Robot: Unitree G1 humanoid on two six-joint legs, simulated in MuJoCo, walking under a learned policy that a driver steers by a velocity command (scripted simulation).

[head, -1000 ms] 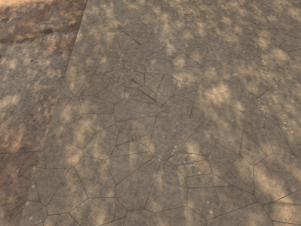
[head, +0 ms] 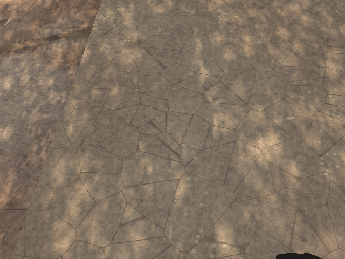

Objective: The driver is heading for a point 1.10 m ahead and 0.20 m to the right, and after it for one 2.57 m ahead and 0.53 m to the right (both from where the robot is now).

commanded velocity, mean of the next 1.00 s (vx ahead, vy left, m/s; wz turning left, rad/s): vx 0.50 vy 0.00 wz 0.00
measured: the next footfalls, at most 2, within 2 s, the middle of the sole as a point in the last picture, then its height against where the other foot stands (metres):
left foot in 0.08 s outside the picture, level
right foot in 0.64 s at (224, 239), level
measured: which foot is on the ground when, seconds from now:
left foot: up 0.00-0.06, down 0.08-0.66, up 0.68-1.00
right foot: down 0.00-0.10, up 0.12-0.62, down 0.64-1.00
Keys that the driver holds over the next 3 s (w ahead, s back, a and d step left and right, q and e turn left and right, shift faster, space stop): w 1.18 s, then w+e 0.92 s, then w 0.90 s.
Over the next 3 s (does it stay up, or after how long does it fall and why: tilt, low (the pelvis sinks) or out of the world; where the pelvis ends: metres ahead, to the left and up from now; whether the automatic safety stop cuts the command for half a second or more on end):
stays up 1.53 -0.34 0.01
